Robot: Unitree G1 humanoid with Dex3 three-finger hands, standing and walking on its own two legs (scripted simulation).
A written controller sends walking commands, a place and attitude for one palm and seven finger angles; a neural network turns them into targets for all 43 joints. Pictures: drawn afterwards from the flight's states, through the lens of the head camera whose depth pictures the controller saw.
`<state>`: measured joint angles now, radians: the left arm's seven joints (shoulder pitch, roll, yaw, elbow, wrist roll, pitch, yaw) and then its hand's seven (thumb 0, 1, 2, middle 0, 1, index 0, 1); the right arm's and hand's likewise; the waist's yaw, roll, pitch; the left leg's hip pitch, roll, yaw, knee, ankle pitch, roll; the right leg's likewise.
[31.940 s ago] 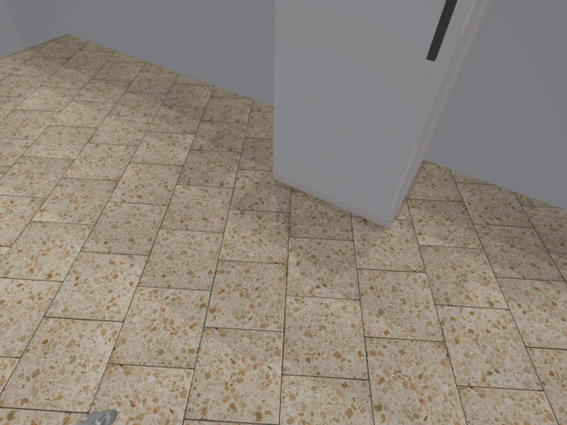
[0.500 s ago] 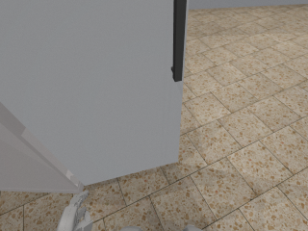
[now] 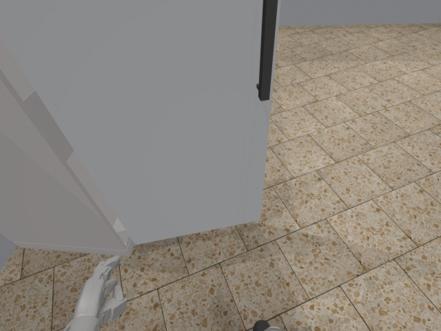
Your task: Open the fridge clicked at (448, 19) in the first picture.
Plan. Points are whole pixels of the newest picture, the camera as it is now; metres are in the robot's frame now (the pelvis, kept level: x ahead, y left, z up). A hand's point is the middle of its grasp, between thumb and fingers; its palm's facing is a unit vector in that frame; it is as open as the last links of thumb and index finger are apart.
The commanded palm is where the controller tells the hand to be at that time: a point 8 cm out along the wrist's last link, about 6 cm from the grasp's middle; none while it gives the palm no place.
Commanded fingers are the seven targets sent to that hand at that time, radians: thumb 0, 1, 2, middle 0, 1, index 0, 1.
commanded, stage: stop stepping back and stand still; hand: right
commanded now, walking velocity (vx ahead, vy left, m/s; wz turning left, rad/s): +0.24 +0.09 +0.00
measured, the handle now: (266, 10) +0.70 -0.05 +0.27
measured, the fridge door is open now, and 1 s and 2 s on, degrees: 73 73 73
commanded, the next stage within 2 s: let the arm hang, fingers relaxed in 0.98 s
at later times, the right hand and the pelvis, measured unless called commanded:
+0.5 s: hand out of the picture +0.17 -0.28 +0.19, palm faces +0.34 +0.77 -0.54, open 7.4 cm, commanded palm +0.13 -0.31 +0.18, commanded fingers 0.00 -0.90 -0.90 0.20 0.30 0.20 0.30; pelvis -0.03 -0.02 +0.01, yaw +3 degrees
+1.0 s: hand out of the picture +0.21 -0.28 +0.18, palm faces +0.34 +0.80 -0.49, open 7.4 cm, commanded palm +0.15 -0.32 +0.18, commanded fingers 0.00 -0.90 -0.90 0.20 0.30 0.20 0.30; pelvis -0.01 -0.03 +0.01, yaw +5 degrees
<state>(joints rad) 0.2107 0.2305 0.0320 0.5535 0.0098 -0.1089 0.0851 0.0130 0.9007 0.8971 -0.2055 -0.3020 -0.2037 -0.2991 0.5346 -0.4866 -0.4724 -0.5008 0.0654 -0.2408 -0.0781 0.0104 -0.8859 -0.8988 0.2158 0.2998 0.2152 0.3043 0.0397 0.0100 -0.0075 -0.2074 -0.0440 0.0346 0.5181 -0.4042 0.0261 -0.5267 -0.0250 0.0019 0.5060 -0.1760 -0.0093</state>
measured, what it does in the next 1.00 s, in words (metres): steps on the spot: right foot, then left foot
